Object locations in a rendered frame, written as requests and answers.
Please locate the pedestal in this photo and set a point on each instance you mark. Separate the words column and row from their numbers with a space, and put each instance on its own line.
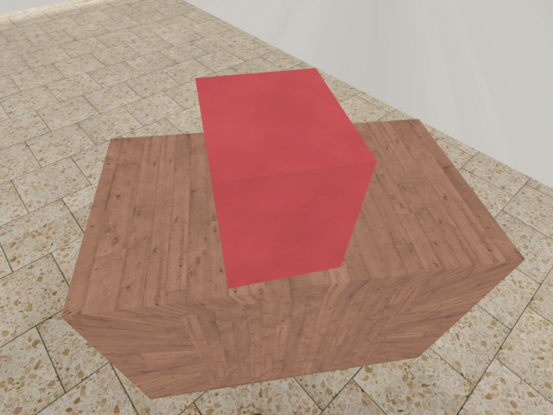
column 149, row 288

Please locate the carton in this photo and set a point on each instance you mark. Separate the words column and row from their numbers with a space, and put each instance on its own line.
column 289, row 173

